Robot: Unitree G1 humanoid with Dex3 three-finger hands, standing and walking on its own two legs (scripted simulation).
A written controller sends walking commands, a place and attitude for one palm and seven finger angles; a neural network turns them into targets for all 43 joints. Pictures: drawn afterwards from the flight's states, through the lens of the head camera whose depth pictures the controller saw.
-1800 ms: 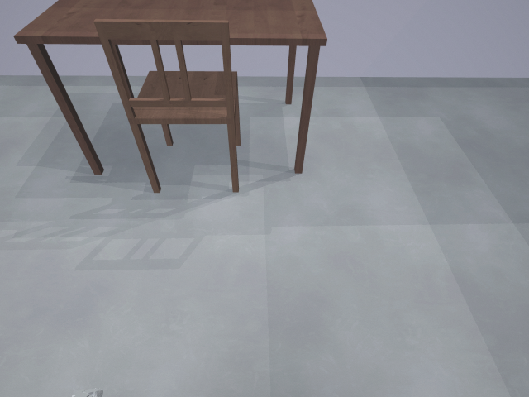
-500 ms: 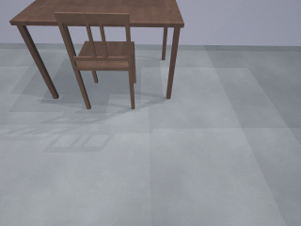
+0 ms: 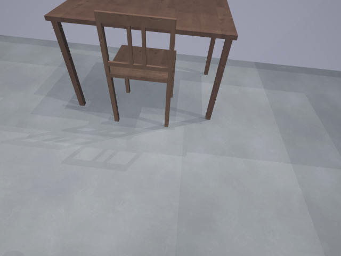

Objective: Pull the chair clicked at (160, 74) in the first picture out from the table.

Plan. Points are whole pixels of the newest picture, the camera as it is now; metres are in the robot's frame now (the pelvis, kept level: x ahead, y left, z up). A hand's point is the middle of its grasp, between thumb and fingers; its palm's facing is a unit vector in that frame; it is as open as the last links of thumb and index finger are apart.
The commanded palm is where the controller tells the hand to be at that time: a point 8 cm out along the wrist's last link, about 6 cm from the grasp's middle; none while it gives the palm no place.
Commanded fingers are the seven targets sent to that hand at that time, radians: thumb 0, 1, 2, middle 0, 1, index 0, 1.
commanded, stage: walk to a spot facing it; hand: left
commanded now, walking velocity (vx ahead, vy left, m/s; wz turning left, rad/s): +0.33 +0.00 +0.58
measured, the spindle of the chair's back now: (130, 45) +1.24 +0.30 -0.11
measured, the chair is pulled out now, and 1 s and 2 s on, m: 0.00 0.00 0.00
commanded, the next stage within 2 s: turn to face it in 0.92 s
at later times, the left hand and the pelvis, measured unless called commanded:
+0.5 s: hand (94, 220) +0.25 +0.23 -0.16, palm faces +0.16 -0.97 -0.17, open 7.4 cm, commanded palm none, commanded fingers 0.00 0.90 0.90 -0.20 -0.30 -0.20 -0.30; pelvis +0.17 +0.04 +0.00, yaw +11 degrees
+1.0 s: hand (88, 232) +0.22 +0.25 -0.19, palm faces +0.52 -0.83 -0.20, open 7.3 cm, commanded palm none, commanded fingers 0.00 0.90 0.90 -0.20 -0.30 -0.20 -0.30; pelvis +0.37 +0.10 -0.02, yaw +29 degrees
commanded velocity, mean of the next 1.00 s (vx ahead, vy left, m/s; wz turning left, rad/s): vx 0.32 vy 0.00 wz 0.44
